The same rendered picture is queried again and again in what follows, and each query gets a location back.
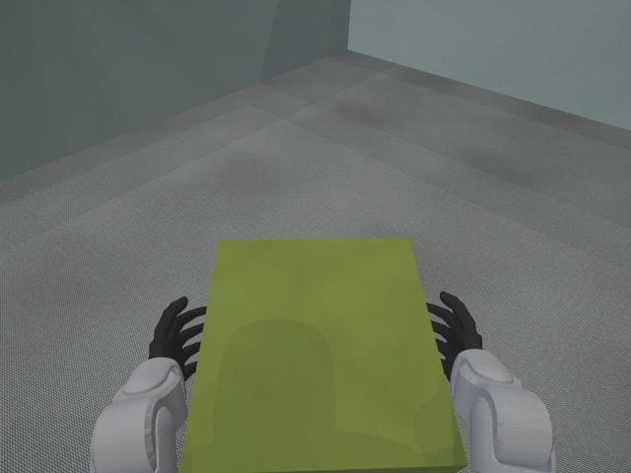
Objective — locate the carton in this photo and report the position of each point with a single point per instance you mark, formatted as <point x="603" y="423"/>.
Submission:
<point x="319" y="356"/>

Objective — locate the robot right forearm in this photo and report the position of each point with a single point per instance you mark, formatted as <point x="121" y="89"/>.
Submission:
<point x="511" y="430"/>

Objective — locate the left robot hand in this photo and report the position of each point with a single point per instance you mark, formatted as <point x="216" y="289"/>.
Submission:
<point x="168" y="341"/>

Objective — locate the right robot hand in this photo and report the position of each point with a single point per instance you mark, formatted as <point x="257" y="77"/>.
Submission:
<point x="461" y="334"/>

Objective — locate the robot left forearm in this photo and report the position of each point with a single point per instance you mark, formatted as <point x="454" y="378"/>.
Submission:
<point x="136" y="433"/>

